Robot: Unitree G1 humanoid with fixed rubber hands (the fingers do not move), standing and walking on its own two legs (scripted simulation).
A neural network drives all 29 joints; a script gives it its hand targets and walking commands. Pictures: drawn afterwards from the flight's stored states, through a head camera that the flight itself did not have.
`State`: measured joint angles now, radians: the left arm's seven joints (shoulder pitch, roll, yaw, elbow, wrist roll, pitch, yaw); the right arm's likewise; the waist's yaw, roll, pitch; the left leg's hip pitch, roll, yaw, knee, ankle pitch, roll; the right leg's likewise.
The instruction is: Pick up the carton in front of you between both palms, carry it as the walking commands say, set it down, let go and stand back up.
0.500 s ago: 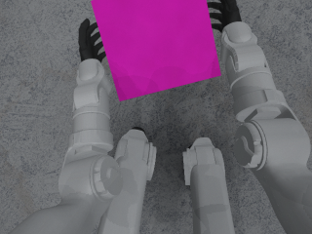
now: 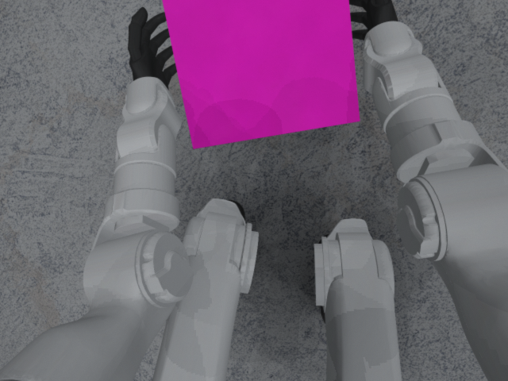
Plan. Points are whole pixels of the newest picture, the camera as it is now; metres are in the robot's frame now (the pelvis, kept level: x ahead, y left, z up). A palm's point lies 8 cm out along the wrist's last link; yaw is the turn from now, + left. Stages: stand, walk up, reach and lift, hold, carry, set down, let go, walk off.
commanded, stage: set down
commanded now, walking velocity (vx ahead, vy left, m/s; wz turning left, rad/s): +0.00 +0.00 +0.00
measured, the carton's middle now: (263, 68) +0.51 +0.07 -0.26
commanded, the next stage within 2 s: none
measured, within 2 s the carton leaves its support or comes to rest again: rests again in 0.28 s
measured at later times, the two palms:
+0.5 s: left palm (149, 81) +0.47 +0.22 -0.18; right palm (371, 34) +0.55 -0.08 -0.19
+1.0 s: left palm (136, 97) +0.45 +0.24 -0.19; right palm (399, 42) +0.54 -0.12 -0.22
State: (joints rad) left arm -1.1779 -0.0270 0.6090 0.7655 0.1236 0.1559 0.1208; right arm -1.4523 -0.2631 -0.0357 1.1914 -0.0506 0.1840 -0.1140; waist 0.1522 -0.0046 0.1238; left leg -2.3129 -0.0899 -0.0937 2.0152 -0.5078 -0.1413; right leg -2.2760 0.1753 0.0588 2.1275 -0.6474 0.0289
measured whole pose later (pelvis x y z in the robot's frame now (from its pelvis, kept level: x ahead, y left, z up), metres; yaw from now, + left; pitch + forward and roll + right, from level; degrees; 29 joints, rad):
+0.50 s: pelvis +0.00 +0.00 -0.01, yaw +1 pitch +44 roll +5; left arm -1.23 0.05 0.65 0.90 0.14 0.14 0.06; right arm -1.48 -0.24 -0.14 1.19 -0.17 0.14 -0.03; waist 0.13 0.03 0.19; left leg -2.30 -0.08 -0.06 2.04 -0.52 -0.13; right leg -2.27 0.13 0.06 2.17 -0.66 0.01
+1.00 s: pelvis -0.01 +0.00 -0.02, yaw +2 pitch +41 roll +5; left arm -1.26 0.18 0.52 1.09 -0.02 0.01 0.09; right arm -1.48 -0.41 0.03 1.21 0.00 0.08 -0.04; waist 0.14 0.06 0.28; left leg -2.29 -0.05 -0.03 2.07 -0.49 -0.12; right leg -2.27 0.08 0.04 2.21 -0.65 -0.02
